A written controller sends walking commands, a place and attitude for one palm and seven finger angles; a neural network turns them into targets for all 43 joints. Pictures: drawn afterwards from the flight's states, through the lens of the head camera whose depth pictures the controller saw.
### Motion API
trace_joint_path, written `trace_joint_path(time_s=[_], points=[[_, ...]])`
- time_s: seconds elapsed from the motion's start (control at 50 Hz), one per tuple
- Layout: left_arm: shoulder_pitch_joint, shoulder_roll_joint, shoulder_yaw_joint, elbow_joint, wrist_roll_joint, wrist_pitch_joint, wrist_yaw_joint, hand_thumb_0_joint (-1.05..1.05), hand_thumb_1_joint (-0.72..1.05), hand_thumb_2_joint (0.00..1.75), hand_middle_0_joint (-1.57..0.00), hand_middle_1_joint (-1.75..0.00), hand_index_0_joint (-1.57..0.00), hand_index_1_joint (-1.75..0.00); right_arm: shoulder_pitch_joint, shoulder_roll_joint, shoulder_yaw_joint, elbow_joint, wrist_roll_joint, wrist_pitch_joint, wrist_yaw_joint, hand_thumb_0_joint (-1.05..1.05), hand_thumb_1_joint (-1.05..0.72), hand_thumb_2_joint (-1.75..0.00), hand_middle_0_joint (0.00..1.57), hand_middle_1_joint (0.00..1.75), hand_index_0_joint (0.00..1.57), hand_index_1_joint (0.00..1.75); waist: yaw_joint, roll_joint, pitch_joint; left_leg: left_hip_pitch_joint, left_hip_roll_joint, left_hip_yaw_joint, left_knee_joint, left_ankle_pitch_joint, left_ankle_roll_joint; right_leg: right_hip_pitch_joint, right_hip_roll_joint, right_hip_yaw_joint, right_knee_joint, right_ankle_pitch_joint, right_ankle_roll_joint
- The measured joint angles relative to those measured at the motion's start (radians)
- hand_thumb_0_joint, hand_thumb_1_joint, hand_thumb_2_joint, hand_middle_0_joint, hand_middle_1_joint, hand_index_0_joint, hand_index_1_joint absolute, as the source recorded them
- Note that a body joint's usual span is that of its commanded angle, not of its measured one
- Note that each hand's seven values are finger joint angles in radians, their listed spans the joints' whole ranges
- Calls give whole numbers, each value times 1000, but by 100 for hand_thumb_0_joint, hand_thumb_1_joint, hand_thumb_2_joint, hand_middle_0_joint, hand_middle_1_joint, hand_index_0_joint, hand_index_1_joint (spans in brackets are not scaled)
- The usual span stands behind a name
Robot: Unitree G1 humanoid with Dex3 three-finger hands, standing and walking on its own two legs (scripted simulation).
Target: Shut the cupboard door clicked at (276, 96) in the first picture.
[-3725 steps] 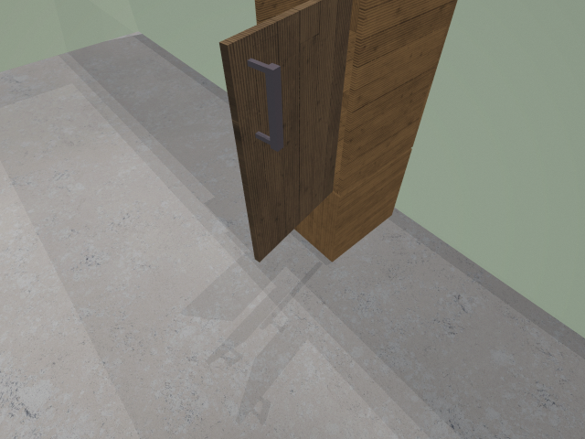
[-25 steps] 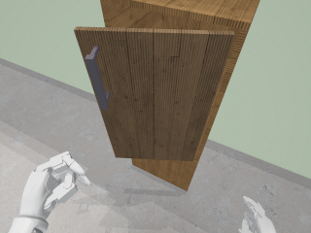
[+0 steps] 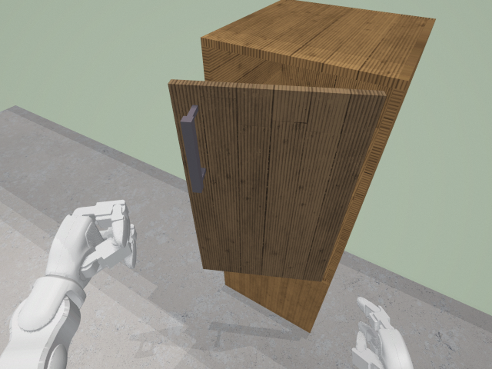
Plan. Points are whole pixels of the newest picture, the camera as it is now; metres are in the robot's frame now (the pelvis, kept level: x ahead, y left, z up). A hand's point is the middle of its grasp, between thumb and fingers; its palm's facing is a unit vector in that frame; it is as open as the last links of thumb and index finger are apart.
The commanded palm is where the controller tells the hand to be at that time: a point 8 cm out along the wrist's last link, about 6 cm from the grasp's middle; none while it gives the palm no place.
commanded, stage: raise the hand and make a fist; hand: left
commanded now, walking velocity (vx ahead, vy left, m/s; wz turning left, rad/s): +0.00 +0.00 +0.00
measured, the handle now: (195, 151) +0.45 +0.15 +0.14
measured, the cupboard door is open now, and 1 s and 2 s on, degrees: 24 24 24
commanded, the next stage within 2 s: bring the fist close to the handle in 0.36 s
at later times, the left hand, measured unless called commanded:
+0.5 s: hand (136, 258) +0.22 +0.18 +0.14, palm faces +0.05 -1.00 -0.07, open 3.1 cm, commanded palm +0.20 +0.22 +0.15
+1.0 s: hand (176, 211) +0.30 +0.15 +0.14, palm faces +0.03 -1.00 -0.05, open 3.1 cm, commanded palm +0.28 +0.19 +0.15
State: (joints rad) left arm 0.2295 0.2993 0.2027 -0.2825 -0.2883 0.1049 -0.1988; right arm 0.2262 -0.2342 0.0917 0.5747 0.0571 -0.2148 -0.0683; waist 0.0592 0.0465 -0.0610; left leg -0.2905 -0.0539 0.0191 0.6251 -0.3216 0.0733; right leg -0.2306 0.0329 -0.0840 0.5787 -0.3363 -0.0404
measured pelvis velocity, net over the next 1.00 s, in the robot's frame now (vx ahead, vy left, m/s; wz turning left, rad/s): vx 0.00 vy -0.03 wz -0.02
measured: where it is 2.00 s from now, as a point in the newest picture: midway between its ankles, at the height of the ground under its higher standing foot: outside the picture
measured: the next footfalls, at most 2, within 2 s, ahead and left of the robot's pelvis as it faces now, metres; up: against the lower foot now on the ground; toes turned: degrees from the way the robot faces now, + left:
none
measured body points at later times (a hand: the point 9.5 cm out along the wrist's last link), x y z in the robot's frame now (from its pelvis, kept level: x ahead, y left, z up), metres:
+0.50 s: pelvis -0.01 -0.02 +0.00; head -0.04 -0.03 +0.45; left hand +0.21 +0.23 +0.14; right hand +0.17 -0.24 -0.06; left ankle +0.01 +0.07 -0.73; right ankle -0.02 -0.09 -0.73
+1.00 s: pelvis +0.00 -0.03 +0.00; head -0.02 -0.05 +0.45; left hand +0.29 +0.20 +0.15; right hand +0.17 -0.26 -0.07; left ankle +0.01 +0.07 -0.73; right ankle -0.02 -0.09 -0.73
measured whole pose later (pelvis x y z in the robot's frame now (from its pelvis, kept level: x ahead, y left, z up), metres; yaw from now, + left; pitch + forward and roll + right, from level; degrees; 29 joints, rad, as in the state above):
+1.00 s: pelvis +0.00 -0.03 +0.00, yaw -1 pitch -1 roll +0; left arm -0.05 0.27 0.17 -0.01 -0.24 0.13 -0.12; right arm 0.21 -0.26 0.07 0.61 0.06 -0.16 -0.07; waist 0.02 0.04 -0.03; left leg -0.25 -0.03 0.03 0.57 -0.29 0.03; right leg -0.21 0.06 -0.07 0.55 -0.32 -0.08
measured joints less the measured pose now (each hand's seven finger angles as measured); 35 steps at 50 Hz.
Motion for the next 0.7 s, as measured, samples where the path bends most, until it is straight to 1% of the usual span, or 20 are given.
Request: trace_joint_path(time_s=[0.08,0.16,0.32,0.5,0.62,0.7], points=[[-12,0,16,10,-9,38,-6,2,90,90,-130,-150,-129,-150,-4,-7,-5,4,3,13,1,2,-90,-90,20,30,20,30,-6,-3,-1,19,1,4,-25,15,-1,15,1,5,-20,14,-1],[9,-10,12,5,0,54,2,2,90,90,-130,-150,-130,-150,-2,-13,-14,0,2,20,3,2,-90,-90,20,30,20,30,-12,-7,4,29,3,7,-35,22,-3,22,4,8,-27,21,-4],[27,-16,-1,0,12,20,28,2,90,90,-130,-150,-130,-150,4,-19,-21,8,-1,17,-4,2,-90,-90,20,30,20,30,-15,-13,22,39,9,2,-40,32,-11,34,10,3,-33,30,-12],[27,-14,1,21,4,6,21,2,90,90,-130,-150,-130,-150,7,-14,-17,22,1,7,-7,2,-90,-90,20,30,20,30,-19,-1,23,38,18,-3,-41,37,-20,35,18,-1,-39,36,-21],[-53,-21,-21,80,13,-6,35,2,90,90,-130,-150,-130,-150,-2,-15,-17,40,1,-2,-13,2,-90,-90,20,30,20,30,-18,3,34,32,19,-10,-33,36,-25,30,20,-9,-31,32,-26],[-110,-29,-38,115,24,-3,44,2,90,90,-130,-150,-130,-150,-7,-16,-17,42,2,1,-10,2,-90,-90,20,30,20,30,-22,4,32,34,20,-7,-39,37,-29,28,20,-5,-29,30,-29]])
